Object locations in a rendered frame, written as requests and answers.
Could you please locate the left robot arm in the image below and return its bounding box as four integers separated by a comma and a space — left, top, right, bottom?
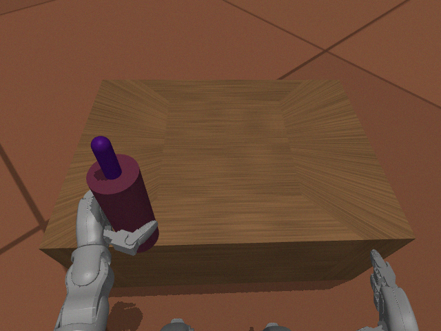
54, 244, 114, 331

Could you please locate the right robot hand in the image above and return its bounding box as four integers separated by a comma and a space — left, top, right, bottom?
356, 250, 419, 331

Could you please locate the bottle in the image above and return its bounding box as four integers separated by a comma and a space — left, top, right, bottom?
86, 136, 159, 253

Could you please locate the left robot hand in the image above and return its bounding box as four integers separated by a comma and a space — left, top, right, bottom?
76, 190, 158, 256

